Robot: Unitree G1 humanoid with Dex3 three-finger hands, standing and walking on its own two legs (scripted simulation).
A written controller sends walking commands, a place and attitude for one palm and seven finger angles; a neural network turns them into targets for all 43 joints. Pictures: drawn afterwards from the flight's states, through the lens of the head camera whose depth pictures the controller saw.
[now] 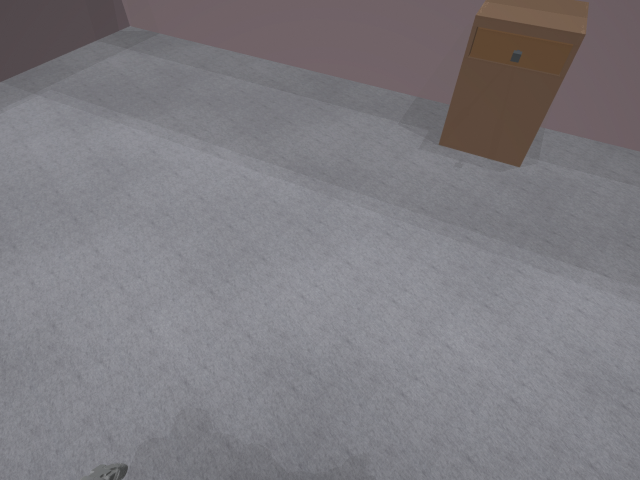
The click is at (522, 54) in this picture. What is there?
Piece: drawer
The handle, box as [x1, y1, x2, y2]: [510, 50, 521, 62]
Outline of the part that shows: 514,50 510,60 517,62 521,52 519,50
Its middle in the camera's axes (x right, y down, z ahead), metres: +0.85 -0.80 +1.67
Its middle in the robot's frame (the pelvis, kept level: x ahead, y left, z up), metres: +1.80 -0.77 -0.22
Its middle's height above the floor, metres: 0.56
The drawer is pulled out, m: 0.00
